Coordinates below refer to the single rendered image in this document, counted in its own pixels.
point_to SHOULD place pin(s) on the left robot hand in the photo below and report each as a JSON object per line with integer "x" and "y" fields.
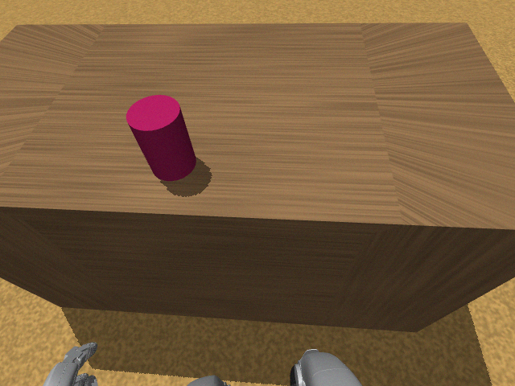
{"x": 65, "y": 373}

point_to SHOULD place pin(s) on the can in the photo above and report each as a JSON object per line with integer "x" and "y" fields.
{"x": 159, "y": 128}

